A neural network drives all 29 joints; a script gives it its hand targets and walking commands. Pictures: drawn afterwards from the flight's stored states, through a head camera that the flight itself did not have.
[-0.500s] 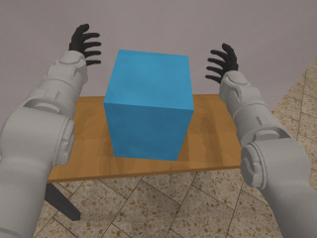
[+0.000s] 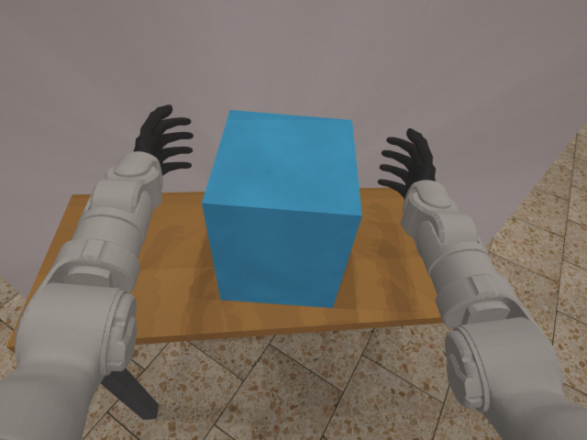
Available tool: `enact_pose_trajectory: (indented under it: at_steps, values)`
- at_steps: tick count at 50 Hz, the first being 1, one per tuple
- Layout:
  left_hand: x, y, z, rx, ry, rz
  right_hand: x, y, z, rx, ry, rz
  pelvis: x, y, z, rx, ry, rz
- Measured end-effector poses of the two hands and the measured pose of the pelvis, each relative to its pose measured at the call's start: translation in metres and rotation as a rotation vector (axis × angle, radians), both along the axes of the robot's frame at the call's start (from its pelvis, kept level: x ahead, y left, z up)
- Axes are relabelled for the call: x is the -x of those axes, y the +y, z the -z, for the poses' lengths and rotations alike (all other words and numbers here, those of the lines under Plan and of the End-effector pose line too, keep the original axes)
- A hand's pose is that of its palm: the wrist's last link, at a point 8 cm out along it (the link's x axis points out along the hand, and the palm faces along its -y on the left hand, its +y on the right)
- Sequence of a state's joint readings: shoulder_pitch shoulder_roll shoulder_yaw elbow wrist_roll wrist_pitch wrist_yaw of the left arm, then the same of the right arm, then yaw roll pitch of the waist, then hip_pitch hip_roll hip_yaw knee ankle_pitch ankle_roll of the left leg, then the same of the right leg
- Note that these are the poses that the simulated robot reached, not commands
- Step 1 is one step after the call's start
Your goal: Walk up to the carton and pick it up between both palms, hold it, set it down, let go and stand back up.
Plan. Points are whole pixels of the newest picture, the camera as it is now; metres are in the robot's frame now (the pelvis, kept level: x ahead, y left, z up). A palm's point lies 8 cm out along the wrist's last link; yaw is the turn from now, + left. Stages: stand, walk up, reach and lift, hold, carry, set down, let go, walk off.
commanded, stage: set down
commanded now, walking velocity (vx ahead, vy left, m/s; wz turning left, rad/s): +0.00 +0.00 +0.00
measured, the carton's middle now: (283, 213) +0.48 +0.01 +0.02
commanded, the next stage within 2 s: none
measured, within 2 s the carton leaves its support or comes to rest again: neither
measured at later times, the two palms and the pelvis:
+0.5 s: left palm (142, 217) +0.39 +0.20 +0.11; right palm (416, 238) +0.37 -0.17 +0.10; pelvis -0.02 +0.00 +0.00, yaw +0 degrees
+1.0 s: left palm (127, 286) +0.32 +0.21 +0.05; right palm (420, 295) +0.30 -0.18 +0.06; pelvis +0.00 +0.00 +0.00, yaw +0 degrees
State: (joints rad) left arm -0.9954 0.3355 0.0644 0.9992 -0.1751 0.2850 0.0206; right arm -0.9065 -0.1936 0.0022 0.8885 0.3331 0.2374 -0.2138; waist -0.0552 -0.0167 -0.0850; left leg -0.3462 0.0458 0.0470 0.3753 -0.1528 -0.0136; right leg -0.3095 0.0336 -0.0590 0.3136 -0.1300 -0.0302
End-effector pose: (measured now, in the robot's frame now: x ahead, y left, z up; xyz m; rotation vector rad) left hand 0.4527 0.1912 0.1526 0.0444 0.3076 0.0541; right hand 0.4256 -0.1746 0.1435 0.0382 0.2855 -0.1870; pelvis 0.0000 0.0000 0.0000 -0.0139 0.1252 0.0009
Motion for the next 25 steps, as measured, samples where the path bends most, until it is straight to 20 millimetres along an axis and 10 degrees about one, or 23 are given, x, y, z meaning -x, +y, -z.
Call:
enact_pose_trajectory:
  at_steps: [25]
  values:
    - [0.063, 0.007, 0.044, 0.017, 0.006, 0.009, 0.06, 0.004, 0.042, -0.015, 0.006, 0.02, 0.02, 0.003, 0.002, -0.006, -0.082, 0.001]
